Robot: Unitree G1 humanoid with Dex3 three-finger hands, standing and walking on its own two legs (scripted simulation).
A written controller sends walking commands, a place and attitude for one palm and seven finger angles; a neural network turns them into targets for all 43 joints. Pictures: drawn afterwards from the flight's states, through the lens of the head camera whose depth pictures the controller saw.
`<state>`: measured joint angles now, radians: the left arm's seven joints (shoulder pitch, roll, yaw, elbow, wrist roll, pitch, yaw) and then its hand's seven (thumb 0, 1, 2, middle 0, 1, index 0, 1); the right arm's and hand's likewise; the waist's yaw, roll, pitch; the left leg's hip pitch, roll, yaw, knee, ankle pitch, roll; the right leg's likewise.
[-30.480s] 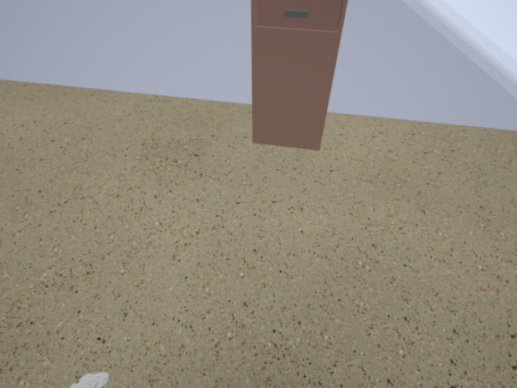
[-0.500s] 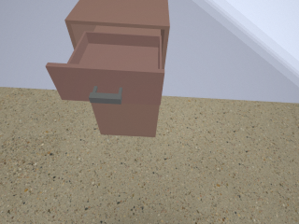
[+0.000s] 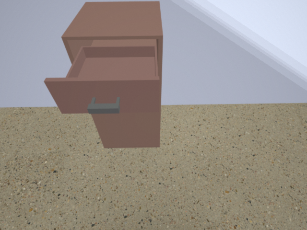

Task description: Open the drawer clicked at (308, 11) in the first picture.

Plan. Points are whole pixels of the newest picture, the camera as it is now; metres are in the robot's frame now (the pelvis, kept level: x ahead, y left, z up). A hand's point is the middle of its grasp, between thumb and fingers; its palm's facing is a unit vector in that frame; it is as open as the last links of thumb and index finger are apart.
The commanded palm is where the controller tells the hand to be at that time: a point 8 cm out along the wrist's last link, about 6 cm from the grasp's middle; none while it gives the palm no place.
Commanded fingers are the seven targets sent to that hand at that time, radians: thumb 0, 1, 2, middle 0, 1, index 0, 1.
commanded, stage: let the arm hang, fingers relaxed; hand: left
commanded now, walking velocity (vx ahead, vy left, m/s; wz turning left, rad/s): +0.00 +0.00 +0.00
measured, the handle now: (105, 104) +0.51 +0.20 +0.01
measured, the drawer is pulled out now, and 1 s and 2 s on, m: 0.28 0.28 0.28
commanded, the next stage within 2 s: look to check the result in 0.16 s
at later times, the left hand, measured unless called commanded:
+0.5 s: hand out of the picture +0.00 +0.17 -0.17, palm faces +0.03 -0.98 -0.22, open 7.4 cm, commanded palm none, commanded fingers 0.00 0.90 0.90 -0.20 -0.30 -0.20 -0.30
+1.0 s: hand out of the picture +0.04 +0.17 -0.17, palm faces +0.03 -0.97 -0.23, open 7.4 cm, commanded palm none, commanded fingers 0.00 0.90 0.90 -0.20 -0.30 -0.20 -0.30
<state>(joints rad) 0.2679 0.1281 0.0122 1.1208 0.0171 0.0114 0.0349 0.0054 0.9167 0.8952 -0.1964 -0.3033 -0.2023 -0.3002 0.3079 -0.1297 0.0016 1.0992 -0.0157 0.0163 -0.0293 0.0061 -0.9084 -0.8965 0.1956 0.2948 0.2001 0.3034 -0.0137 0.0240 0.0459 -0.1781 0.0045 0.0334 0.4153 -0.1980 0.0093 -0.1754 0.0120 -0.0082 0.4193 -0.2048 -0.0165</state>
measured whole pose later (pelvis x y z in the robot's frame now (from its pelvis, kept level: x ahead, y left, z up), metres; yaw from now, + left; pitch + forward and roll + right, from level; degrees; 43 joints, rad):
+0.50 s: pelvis +0.00 -0.01 +0.00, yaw +0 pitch -2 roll +0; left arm 0.27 0.14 0.03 1.14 0.01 0.01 0.03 0.00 0.91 0.90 -0.20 -0.30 -0.20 -0.30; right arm 0.30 -0.13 -0.01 1.11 -0.02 0.01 -0.04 0.00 -0.91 -0.90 0.19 0.29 0.20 0.30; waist -0.01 0.03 0.06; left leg -0.18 0.01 0.03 0.40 -0.19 0.00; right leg -0.18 0.02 -0.01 0.41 -0.20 -0.03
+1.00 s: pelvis +0.02 -0.01 +0.00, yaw +0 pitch -1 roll +0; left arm 0.22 0.17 0.03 1.13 0.01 0.00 0.03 0.00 0.90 0.90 -0.20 -0.30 -0.20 -0.30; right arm 0.25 -0.17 -0.02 1.11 -0.02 0.01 -0.03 0.00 -0.91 -0.90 0.20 0.29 0.20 0.30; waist -0.01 0.02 0.07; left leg -0.16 0.02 0.03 0.39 -0.21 -0.01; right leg -0.16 0.03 -0.01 0.39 -0.21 -0.04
